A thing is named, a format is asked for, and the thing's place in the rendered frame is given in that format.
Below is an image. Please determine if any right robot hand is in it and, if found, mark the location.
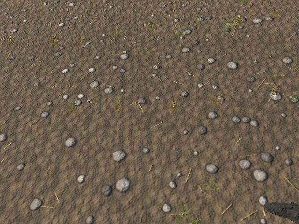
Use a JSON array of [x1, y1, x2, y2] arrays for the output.
[[265, 202, 299, 224]]

